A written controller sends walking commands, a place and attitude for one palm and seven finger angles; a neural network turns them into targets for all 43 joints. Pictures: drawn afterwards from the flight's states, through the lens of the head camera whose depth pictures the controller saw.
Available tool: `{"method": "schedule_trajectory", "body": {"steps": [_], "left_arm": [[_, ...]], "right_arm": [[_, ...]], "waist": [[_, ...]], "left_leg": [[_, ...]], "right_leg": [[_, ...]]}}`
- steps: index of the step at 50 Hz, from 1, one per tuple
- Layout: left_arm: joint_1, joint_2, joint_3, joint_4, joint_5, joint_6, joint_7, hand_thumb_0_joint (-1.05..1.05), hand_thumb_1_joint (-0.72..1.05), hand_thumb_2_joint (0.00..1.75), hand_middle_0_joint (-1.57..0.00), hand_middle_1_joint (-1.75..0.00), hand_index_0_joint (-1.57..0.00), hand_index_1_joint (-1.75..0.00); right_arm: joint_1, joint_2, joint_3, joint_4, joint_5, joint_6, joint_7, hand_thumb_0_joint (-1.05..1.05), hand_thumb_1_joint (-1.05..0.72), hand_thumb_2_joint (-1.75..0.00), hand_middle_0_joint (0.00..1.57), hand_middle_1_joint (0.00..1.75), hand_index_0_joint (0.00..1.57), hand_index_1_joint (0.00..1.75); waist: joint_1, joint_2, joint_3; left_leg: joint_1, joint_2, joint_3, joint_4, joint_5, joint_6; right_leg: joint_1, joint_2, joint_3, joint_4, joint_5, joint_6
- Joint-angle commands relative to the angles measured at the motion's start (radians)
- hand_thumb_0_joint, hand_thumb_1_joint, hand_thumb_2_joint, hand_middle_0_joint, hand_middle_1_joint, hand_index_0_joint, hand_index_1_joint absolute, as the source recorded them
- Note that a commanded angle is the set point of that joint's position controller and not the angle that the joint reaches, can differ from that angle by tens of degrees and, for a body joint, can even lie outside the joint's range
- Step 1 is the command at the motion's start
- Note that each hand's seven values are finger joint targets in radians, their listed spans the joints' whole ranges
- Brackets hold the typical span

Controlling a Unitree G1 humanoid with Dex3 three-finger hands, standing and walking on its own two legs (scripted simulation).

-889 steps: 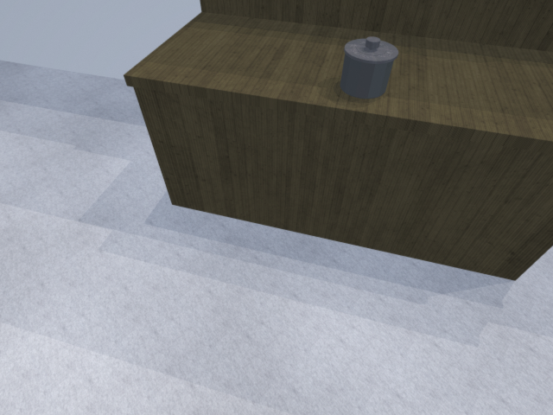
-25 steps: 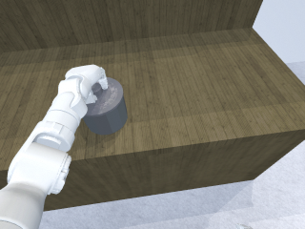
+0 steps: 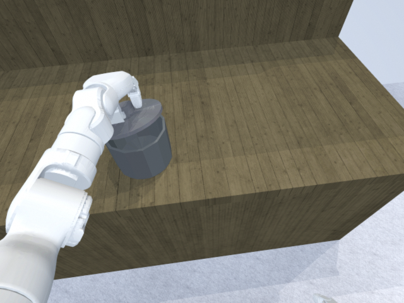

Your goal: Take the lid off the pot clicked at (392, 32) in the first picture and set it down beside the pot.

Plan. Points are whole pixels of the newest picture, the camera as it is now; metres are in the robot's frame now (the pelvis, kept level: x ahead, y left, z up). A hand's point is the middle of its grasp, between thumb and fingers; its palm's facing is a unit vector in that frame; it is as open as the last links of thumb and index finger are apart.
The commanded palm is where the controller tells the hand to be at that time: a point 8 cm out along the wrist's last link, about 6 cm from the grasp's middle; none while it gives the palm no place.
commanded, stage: lift the lid straight up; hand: left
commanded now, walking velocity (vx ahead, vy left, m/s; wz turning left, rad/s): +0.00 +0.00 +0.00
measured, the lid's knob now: (124, 108) +0.51 +0.18 +0.09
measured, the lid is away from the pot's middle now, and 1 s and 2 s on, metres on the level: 0.01 0.00 0.00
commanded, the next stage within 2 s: open the fingers wide in 0.38 s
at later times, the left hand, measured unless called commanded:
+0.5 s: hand (105, 89) +0.47 +0.18 +0.18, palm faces -0.28 -0.09 -0.96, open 4.2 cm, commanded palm +0.47 +0.18 +0.24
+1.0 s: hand (108, 86) +0.48 +0.18 +0.18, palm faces -0.28 -0.08 -0.96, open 6.7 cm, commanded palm +0.47 +0.18 +0.24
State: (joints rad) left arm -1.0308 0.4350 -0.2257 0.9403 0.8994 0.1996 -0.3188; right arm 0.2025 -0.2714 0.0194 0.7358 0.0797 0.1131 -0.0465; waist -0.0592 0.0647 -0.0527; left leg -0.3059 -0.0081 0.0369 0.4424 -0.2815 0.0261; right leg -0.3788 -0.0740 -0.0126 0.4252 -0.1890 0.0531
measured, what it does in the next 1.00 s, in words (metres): stands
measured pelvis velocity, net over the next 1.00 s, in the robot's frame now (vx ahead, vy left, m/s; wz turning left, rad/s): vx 0.00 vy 0.00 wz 0.00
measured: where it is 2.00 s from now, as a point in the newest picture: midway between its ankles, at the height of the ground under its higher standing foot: outside the picture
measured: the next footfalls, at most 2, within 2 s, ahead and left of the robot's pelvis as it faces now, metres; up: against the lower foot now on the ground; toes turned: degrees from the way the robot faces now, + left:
none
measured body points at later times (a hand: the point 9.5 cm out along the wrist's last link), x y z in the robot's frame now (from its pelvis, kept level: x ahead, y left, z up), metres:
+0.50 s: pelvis +0.00 +0.00 +0.00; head +0.04 -0.02 +0.45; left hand +0.48 +0.18 +0.23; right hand +0.10 -0.25 -0.14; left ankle -0.04 +0.10 -0.74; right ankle +0.01 -0.16 -0.74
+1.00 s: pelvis +0.00 +0.00 +0.00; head +0.05 -0.02 +0.45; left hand +0.49 +0.18 +0.23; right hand +0.10 -0.25 -0.14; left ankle -0.04 +0.10 -0.74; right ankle +0.01 -0.16 -0.74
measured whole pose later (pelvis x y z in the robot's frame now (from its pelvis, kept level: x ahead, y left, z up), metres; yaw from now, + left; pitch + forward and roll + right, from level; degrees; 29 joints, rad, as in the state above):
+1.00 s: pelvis +0.00 +0.00 +0.00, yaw +0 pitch +8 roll +0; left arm -1.14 0.47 -0.24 0.90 0.91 0.26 -0.40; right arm 0.20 -0.28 0.03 0.71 0.08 0.14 -0.02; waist -0.05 0.06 -0.06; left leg -0.30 -0.01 0.03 0.43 -0.28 0.03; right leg -0.37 -0.08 -0.02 0.41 -0.19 0.06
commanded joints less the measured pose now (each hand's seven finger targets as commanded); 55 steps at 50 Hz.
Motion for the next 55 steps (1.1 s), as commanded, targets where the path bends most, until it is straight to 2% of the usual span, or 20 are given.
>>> {"method": "schedule_trajectory", "body": {"steps": [1, 2, 4, 6, 10, 13, 16, 18, 22, 24, 25, 28, 31, 35, 38, 41, 44, 49, 53, 55], "left_arm": [[-0.620, 0.295, 0.098, -0.192, 0.021, 0.013, 0.055, 0.00, 0.81, 0.85, -1.12, -1.16, -0.77, -1.04], [-0.639, 0.321, 0.108, -0.204, 0.028, 0.012, 0.052, 0.00, 0.81, 0.85, -1.12, -1.16, -0.77, -1.04], [-0.678, 0.277, 0.068, -0.248, 0.035, 0.009, 0.042, 0.00, 0.81, 0.85, -1.12, -1.16, -0.77, -1.04], [-0.620, 0.338, 0.127, -0.229, 0.037, 0.013, 0.036, 0.00, 0.81, 0.85, -1.12, -1.16, -0.77, -1.04], [-0.583, 0.207, 0.027, -0.147, 0.015, 0.047, 0.007, 0.00, 0.81, 0.85, -1.12, -1.16, -0.77, -1.04], [-0.659, 0.211, 0.018, -0.258, 0.009, 0.046, -0.018, 0.00, 0.81, 0.85, -1.12, -1.16, -0.77, -1.04], [-0.602, 0.280, 0.084, -0.190, 0.012, 0.049, -0.031, 0.00, 0.81, 0.85, -1.12, -1.16, -0.77, -1.04], [-0.618, 0.251, 0.045, -0.138, 0.018, 0.053, -0.038, 0.00, 0.81, 0.85, -1.12, -1.16, -0.77, -1.04], [-0.726, 0.279, 0.058, -0.268, 0.025, 0.039, -0.042, 0.00, 0.81, 0.85, -1.12, -1.16, -0.77, -1.04], [-0.676, 0.272, 0.060, -0.180, 0.024, 0.053, -0.046, 0.00, 0.81, 0.85, -1.12, -1.16, -0.77, -1.04], [-0.639, 0.254, 0.050, -0.152, 0.030, 0.041, -0.042, 0.00, 0.79, 0.86, -1.11, -1.13, -0.77, -1.02], [-0.686, 0.189, 0.000, -0.207, 0.027, 0.030, -0.042, 0.00, 0.71, 0.88, -1.09, -1.05, -0.77, -0.95], [-0.674, 0.254, 0.065, -0.257, 0.019, 0.028, -0.033, 0.00, 0.63, 0.90, -1.06, -0.97, -0.77, -0.88], [-0.650, 0.280, 0.080, -0.177, 0.034, 0.051, -0.020, 0.00, 0.52, 0.94, -1.02, -0.86, -0.77, -0.78], [-0.742, 0.276, 0.059, -0.243, 0.039, 0.047, -0.022, 0.00, 0.44, 0.96, -0.99, -0.78, -0.76, -0.71], [-0.678, 0.290, 0.083, -0.243, 0.034, 0.046, -0.025, 0.00, 0.35, 0.99, -0.96, -0.70, -0.76, -0.64], [-0.618, 0.242, 0.049, -0.145, 0.032, 0.061, -0.030, 0.00, 0.27, 1.02, -0.94, -0.62, -0.76, -0.56], [-0.724, 0.273, 0.060, -0.312, 0.037, 0.043, -0.036, 0.00, 0.13, 1.07, -0.89, -0.48, -0.76, -0.44], [-0.587, 0.248, 0.061, -0.152, 0.030, 0.063, -0.036, 0.00, 0.02, 1.11, -0.85, -0.38, -0.76, -0.35], [-0.646, 0.253, 0.056, -0.237, 0.027, 0.057, -0.038, 0.00, -0.03, 1.13, -0.84, -0.32, -0.76, -0.30]], "right_arm": [[-0.012, -0.138, -0.038, -0.097, -0.003, -0.031, -0.004, 0.00, -0.90, -0.90, 0.20, 0.30, 0.20, 0.30], [-0.013, -0.140, -0.036, -0.099, -0.004, -0.030, -0.004, 0.00, -0.90, -0.90, 0.20, 0.30, 0.20, 0.30], [-0.013, -0.132, -0.039, -0.104, -0.006, -0.035, 0.000, 0.00, -0.90, -0.90, 0.20, 0.30, 0.20, 0.30], [-0.017, -0.138, -0.039, -0.113, -0.008, -0.032, 0.003, 0.00, -0.90, -0.90, 0.20, 0.30, 0.20, 0.30], [-0.030, -0.142, -0.037, -0.104, 0.002, -0.015, 0.020, 0.00, -0.90, -0.90, 0.20, 0.30, 0.20, 0.30], [-0.048, -0.139, -0.038, -0.124, -0.003, -0.017, 0.023, 0.00, -0.90, -0.90, 0.20, 0.30, 0.20, 0.30], [-0.032, -0.148, -0.035, -0.119, -0.003, -0.015, 0.019, 0.00, -0.90, -0.90, 0.20, 0.30, 0.20, 0.30], [-0.033, -0.147, -0.028, -0.110, 0.004, -0.008, 0.017, 0.00, -0.90, -0.90, 0.20, 0.30, 0.20, 0.30], [-0.035, -0.139, -0.037, -0.128, -0.007, -0.022, 0.017, 0.00, -0.90, -0.90, 0.20, 0.30, 0.20, 0.30], [-0.031, -0.140, -0.031, -0.121, -0.003, -0.018, 0.017, 0.00, -0.90, -0.90, 0.20, 0.30, 0.20, 0.30], [-0.028, -0.141, -0.030, -0.118, -0.001, -0.015, 0.015, 0.00, -0.90, -0.90, 0.20, 0.30, 0.20, 0.30], [-0.040, -0.140, -0.033, -0.118, -0.004, -0.008, 0.023, 0.00, -0.90, -0.90, 0.20, 0.30, 0.20, 0.30], [-0.041, -0.143, -0.035, -0.132, -0.010, -0.008, 0.024, 0.00, -0.90, -0.90, 0.20, 0.30, 0.20, 0.30], [-0.037, -0.145, -0.030, -0.120, -0.003, 0.000, 0.023, 0.00, -0.90, -0.90, 0.20, 0.30, 0.20, 0.30], [-0.042, -0.142, -0.031, -0.121, -0.004, -0.003, 0.019, 0.00, -0.90, -0.90, 0.20, 0.30, 0.20, 0.30], [-0.036, -0.141, -0.034, -0.135, -0.009, -0.013, 0.019, 0.00, -0.90, -0.90, 0.20, 0.30, 0.20, 0.30], [-0.038, -0.142, -0.029, -0.122, 0.000, -0.002, 0.021, 0.00, -0.90, -0.90, 0.20, 0.30, 0.20, 0.30], [-0.036, -0.136, -0.038, -0.137, -0.008, -0.013, 0.021, 0.00, -0.90, -0.90, 0.20, 0.30, 0.20, 0.30], [-0.033, -0.141, -0.030, -0.123, -0.002, -0.003, 0.023, 0.00, -0.90, -0.90, 0.20, 0.30, 0.20, 0.30], [-0.047, -0.142, -0.032, -0.133, -0.003, -0.001, 0.026, 0.00, -0.90, -0.90, 0.20, 0.30, 0.20, 0.30]], "waist": [[-0.006, -0.088, -0.438], [-0.005, -0.073, -0.447], [-0.009, -0.036, -0.467], [0.007, -0.051, -0.484], [-0.014, -0.094, -0.371], [-0.012, -0.032, -0.433], [-0.003, -0.111, -0.405], [-0.013, -0.126, -0.339], [-0.009, -0.041, -0.451], [-0.007, -0.080, -0.402], [-0.010, -0.106, -0.357], [-0.015, -0.056, -0.380], [0.002, -0.053, -0.447], [0.003, -0.108, -0.395], [-0.008, -0.086, -0.427], [0.004, -0.060, -0.469], [-0.005, -0.117, -0.372], [-0.005, -0.029, -0.492], [-0.004, -0.118, -0.387], [-0.001, -0.092, -0.416]], "left_leg": [[0.147, -0.020, -0.012, -0.013, 0.420, 0.038], [0.152, -0.022, -0.012, -0.016, 0.417, 0.036], [0.193, -0.019, -0.021, -0.007, 0.473, 0.035], [0.184, -0.019, -0.023, -0.004, 0.507, 0.034], [0.150, -0.016, -0.013, -0.017, 0.416, 0.030], [0.201, -0.019, -0.030, -0.012, 0.458, 0.029], [0.157, -0.022, -0.026, -0.014, 0.435, 0.034], [0.123, -0.022, -0.013, -0.032, 0.358, 0.033], [0.210, -0.022, -0.029, -0.015, 0.431, 0.035], [0.172, -0.022, -0.027, -0.025, 0.407, 0.032], [0.146, -0.018, -0.017, -0.031, 0.375, 0.030], [0.177, -0.013, -0.022, -0.027, 0.391, 0.025], [0.192, -0.017, -0.030, -0.015, 0.461, 0.027], [0.140, -0.016, -0.018, -0.027, 0.403, 0.029], [0.161, -0.017, -0.023, -0.028, 0.402, 0.030], [0.187, -0.018, -0.025, -0.013, 0.473, 0.032], [0.134, -0.017, -0.011, -0.026, 0.406, 0.031], [0.233, -0.015, -0.034, -0.002, 0.542, 0.033], [0.147, -0.018, -0.010, -0.011, 0.460, 0.033], [0.160, -0.020, -0.012, -0.014, 0.449, 0.034]], "right_leg": [[0.224, 0.060, -0.041, 0.019, 0.391, -0.087], [0.232, 0.060, -0.040, 0.021, 0.389, -0.087], [0.219, 0.061, -0.044, 0.025, 0.405, -0.089], [0.246, 0.058, -0.038, 0.026, 0.430, -0.090], [0.176, 0.065, -0.054, 0.015, 0.357, -0.087], [0.188, 0.061, -0.051, 0.021, 0.358, -0.090], [0.212, 0.062, -0.051, 0.013, 0.368, -0.091], [0.185, 0.063, -0.057, 0.005, 0.323, -0.088], [0.207, 0.061, -0.045, 0.014, 0.350, -0.093], [0.200, 0.062, -0.053, 0.008, 0.334, -0.092], [0.178, 0.063, -0.057, 0.001, 0.307, -0.090], [0.151, 0.061, -0.057, 0.006, 0.297, -0.093], [0.200, 0.058, -0.049, 0.014, 0.355, -0.096], [0.205, 0.061, -0.054, 0.012, 0.346, -0.092], [0.211, 0.060, -0.050, 0.012, 0.349, -0.092], [0.230, 0.058, -0.044, 0.012, 0.390, -0.094], [0.201, 0.062, -0.056, 0.005, 0.359, -0.089], [0.224, 0.061, -0.046, 0.017, 0.419, -0.092], [0.211, 0.064, -0.055, 0.009, 0.405, -0.088], [0.225, 0.060, -0.050, 0.011, 0.409, -0.089]]}}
